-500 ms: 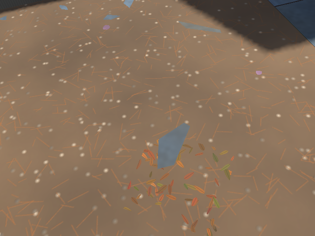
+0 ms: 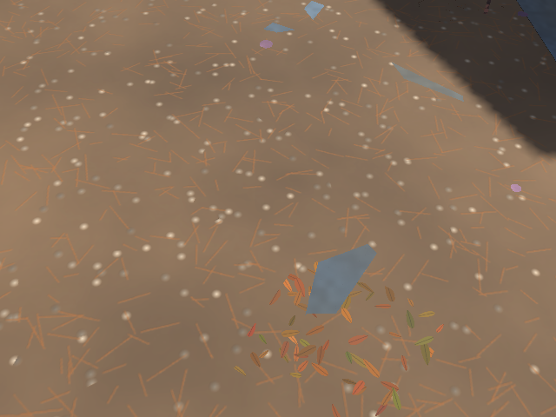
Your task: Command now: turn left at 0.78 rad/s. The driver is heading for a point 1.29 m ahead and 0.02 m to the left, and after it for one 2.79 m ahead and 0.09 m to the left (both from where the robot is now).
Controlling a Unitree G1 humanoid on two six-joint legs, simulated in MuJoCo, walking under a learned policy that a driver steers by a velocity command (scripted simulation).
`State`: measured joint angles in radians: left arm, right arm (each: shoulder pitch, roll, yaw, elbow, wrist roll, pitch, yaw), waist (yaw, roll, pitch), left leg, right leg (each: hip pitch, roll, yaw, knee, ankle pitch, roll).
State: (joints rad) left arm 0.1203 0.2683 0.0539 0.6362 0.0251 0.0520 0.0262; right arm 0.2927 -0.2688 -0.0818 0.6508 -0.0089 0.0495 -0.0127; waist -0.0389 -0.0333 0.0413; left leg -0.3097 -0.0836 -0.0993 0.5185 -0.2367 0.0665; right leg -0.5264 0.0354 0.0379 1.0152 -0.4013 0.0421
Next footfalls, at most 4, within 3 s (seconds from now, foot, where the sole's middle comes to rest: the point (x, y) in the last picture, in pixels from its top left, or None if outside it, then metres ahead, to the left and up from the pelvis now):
0.26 right None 0.10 -0.11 -0.77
0.58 left None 0.01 0.07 -0.77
0.96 right None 0.07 -0.17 -0.77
1.74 left None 0.36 0.11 -0.77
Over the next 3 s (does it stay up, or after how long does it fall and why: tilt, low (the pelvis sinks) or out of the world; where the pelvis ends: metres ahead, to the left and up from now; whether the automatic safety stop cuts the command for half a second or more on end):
stays up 0.88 0.28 0.01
